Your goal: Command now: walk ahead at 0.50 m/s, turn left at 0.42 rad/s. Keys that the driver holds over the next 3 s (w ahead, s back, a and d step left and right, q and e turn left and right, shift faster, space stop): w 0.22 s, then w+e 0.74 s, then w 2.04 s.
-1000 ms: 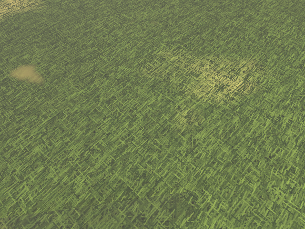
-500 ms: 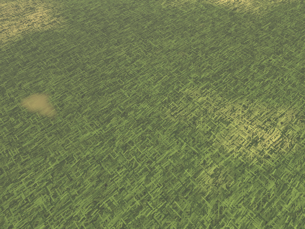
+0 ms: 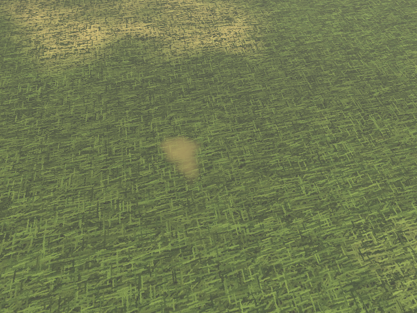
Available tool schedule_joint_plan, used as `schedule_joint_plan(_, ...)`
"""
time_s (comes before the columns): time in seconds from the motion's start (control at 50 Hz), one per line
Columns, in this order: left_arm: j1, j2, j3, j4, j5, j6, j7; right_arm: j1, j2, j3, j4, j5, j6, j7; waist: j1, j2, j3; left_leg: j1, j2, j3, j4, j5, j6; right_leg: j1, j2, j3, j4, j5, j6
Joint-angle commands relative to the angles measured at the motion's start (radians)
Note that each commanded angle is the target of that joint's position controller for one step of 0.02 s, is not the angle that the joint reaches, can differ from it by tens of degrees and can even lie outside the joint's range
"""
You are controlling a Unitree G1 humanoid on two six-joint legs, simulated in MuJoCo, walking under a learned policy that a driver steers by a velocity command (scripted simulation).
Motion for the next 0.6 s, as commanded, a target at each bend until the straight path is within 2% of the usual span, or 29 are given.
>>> schedule_joint_plan(0.02, -0.013, 0.116, 0.017, 0.0, 0.008, -0.016, -0.042, -0.096, -0.046, -0.003, -0.094, 0.0, 0.02, -0.014, -0.063, -0.105, 0.185, 0.148, -0.013, 0.006, -0.091, 0.057, 0.026, -0.203, -0.248, 0.169, -0.166, 0.202, -0.201)
schedule_joint_plan(0.04, -0.054, 0.207, 0.079, 0.002, -0.151, 0.012, -0.013, -0.212, -0.089, -0.035, -0.125, 0.177, 0.017, -0.015, -0.04, -0.019, 0.265, 0.125, -0.069, -0.042, -0.154, 0.018, 0.04, -0.245, -0.244, 0.138, -0.103, 0.245, -0.133)
schedule_joint_plan(0.06, -0.032, 0.231, 0.082, 0.01, -0.156, 0.029, 0.0, -0.225, -0.065, -0.021, -0.133, 0.182, 0.012, -0.011, -0.036, -0.006, 0.241, 0.106, -0.075, -0.032, -0.193, -0.005, 0.041, -0.161, -0.256, 0.131, -0.05, 0.268, -0.121)
schedule_joint_plan(0.08, 0.0, 0.216, 0.087, 0.028, -0.141, 0.042, 0.009, -0.222, -0.041, -0.015, -0.125, 0.159, 0.01, -0.004, -0.024, -0.023, 0.223, 0.092, -0.06, -0.034, -0.23, -0.016, 0.045, -0.085, -0.268, 0.131, 0.01, 0.289, -0.11)
schedule_joint_plan(0.1, 0.036, 0.194, 0.088, 0.042, -0.123, 0.058, 0.014, -0.198, -0.04, -0.018, -0.108, 0.142, 0.012, 0.004, -0.017, -0.029, 0.192, 0.104, -0.05, -0.03, -0.268, -0.009, 0.046, -0.016, -0.267, 0.125, 0.082, 0.33, -0.1)
schedule_joint_plan(0.12, 0.052, 0.181, 0.093, 0.051, -0.115, 0.068, 0.014, -0.159, -0.048, -0.025, -0.086, 0.126, 0.012, 0.006, -0.025, -0.026, 0.155, 0.164, -0.061, -0.007, -0.306, -0.036, 0.052, 0.022, -0.254, 0.123, 0.174, 0.404, -0.098)
schedule_joint_plan(0.14, 0.046, 0.179, 0.098, 0.062, -0.108, 0.074, 0.01, -0.034, -0.058, -0.037, -0.038, 0.111, 0.01, -0.001, -0.086, -0.019, 0.091, 0.345, -0.081, 0.024, -0.333, -0.024, 0.072, -0.021, -0.235, 0.112, 0.329, 0.491, -0.095)
schedule_joint_plan(0.16, 0.031, 0.167, 0.097, 0.066, -0.102, 0.069, 0.004, 0.156, -0.1, -0.062, 0.034, 0.101, 0.016, -0.017, -0.173, -0.015, 0.007, 0.633, -0.091, 0.043, -0.332, 0.027, 0.095, -0.171, -0.188, 0.101, 0.543, 0.498, -0.076)
schedule_joint_plan(0.18, 0.036, 0.13, 0.1, 0.061, -0.096, 0.05, -0.003, 0.284, -0.163, -0.086, 0.075, 0.086, 0.027, -0.038, -0.224, 0.119, -0.088, 0.979, 0.041, -0.082, -0.215, 0.359, 0.153, -0.488, -0.074, 0.053, 0.952, -0.037, -0.01)
schedule_joint_plan(0.2, 0.177, 0.072, 0.072, 0.035, -0.096, 0.02, -0.025, 0.357, -0.21, -0.08, 0.07, 0.073, 0.029, -0.052, -0.192, 0.222, -0.336, 1.34, 0.22, -0.287, 0.059, 0.622, 0.273, -0.761, -0.049, 0.257, 1.225, -0.329, -0.005)
schedule_joint_plan(0.22, 0.114, 0.147, 0.081, -0.014, -0.135, -0.006, -0.036, 0.464, -0.229, -0.103, 0.093, 0.092, 0.047, -0.054, -0.277, 0.183, -0.502, 1.364, 0.293, -0.462, -0.087, 0.144, 0.394, -0.819, -0.037, 0.366, 1.264, -0.314, 0.005)
schedule_joint_plan(0.24, -0.018, 0.144, 0.091, -0.07, -0.172, -0.025, -0.026, 0.371, -0.229, -0.105, 0.075, 0.081, 0.049, -0.077, -0.244, 0.112, -0.388, 1.176, 0.295, -0.48, -0.274, -0.35, 0.364, -0.894, -0.093, 0.362, 1.096, -0.066, -0.01)
schedule_joint_plan(0.26, -0.139, 0.179, 0.106, -0.085, -0.148, -0.01, 0.01, 0.192, -0.143, -0.083, 0.042, 0.085, 0.038, -0.088, -0.192, -0.027, -0.212, 0.92, 0.238, -0.438, -0.405, -0.472, 0.293, -0.846, -0.134, 0.269, 1.017, 0.063, 0.001)
schedule_joint_plan(0.28, -0.095, 0.134, 0.105, -0.076, -0.138, 0.017, 0.026, 0.097, -0.137, -0.075, 0.033, 0.075, 0.022, -0.093, -0.112, -0.002, -0.144, 0.709, 0.28, -0.445, -0.428, -0.348, 0.323, -0.764, -0.151, 0.296, 0.987, 0.137, 0.043)
schedule_joint_plan(0.3, -0.053, 0.117, 0.104, -0.059, -0.108, 0.042, 0.035, 0.074, -0.118, -0.075, 0.039, 0.073, 0.008, -0.085, -0.078, -0.058, -0.106, 0.574, 0.275, -0.423, -0.445, -0.277, 0.323, -0.669, -0.178, 0.319, 0.926, 0.127, 0.071)
schedule_joint_plan(0.32, -0.037, 0.105, 0.11, -0.052, -0.1, 0.055, 0.035, 0.071, -0.101, -0.074, 0.055, 0.071, -0.005, -0.077, -0.056, -0.044, -0.058, 0.474, 0.244, -0.351, -0.46, -0.274, 0.3, -0.614, -0.191, 0.343, 0.854, 0.115, 0.08)
schedule_joint_plan(0.34, -0.059, 0.092, 0.113, -0.057, -0.105, 0.059, 0.036, 0.07, -0.1, -0.075, 0.069, 0.066, -0.014, -0.079, -0.047, -0.034, -0.019, 0.414, 0.214, -0.294, -0.485, -0.296, 0.276, -0.603, -0.199, 0.346, 0.79, 0.112, 0.079)
schedule_joint_plan(0.36, -0.104, 0.092, 0.116, -0.076, -0.106, 0.057, 0.034, 0.082, -0.108, -0.079, 0.081, 0.065, -0.022, -0.083, -0.058, -0.015, 0.011, 0.4, 0.2, -0.242, -0.5, -0.246, 0.26, -0.622, -0.196, 0.349, 0.721, 0.149, 0.077)
schedule_joint_plan(0.42, -0.219, 0.082, 0.119, -0.1, -0.096, 0.052, 0.019, 0.137, -0.127, -0.091, 0.12, 0.067, -0.024, -0.111, -0.096, -0.009, 0.022, 0.468, 0.143, -0.084, -0.521, -0.191, 0.209, -0.643, -0.179, 0.333, 0.507, 0.342, 0.036)
schedule_joint_plan(0.48, -0.333, 0.064, 0.114, -0.13, -0.104, 0.05, -0.002, 0.156, -0.134, -0.096, 0.137, 0.076, -0.018, -0.124, -0.131, -0.012, 0.051, 0.522, 0.122, 0.008, -0.543, -0.219, 0.17, -0.623, -0.145, 0.285, 0.336, 0.486, 0.001)
schedule_joint_plan(0.52, -0.399, 0.065, 0.113, -0.159, -0.108, 0.055, -0.015, 0.18, -0.142, -0.101, 0.152, 0.085, -0.01, -0.126, -0.153, -0.01, 0.073, 0.582, 0.137, 0.035, -0.548, -0.249, 0.153, -0.637, -0.132, 0.263, 0.284, 0.49, -0.015)
schedule_joint_plan(0.56, -0.459, 0.074, 0.117, -0.192, -0.105, 0.06, -0.027, 0.203, -0.154, -0.108, 0.169, 0.092, 0.002, -0.128, -0.165, -0.016, 0.097, 0.658, 0.163, 0.051, -0.527, -0.256, 0.132, -0.671, -0.122, 0.247, 0.248, 0.431, -0.04)
schedule_joint_plan(0.6, -0.489, 0.083, 0.121, -0.223, -0.103, 0.064, -0.043, 0.208, -0.176, -0.116, 0.174, 0.097, 0.016, -0.131, -0.161, -0.006, 0.101, 0.725, 0.183, 0.073, -0.471, -0.185, 0.108, -0.675, -0.105, 0.215, 0.227, 0.33, -0.068)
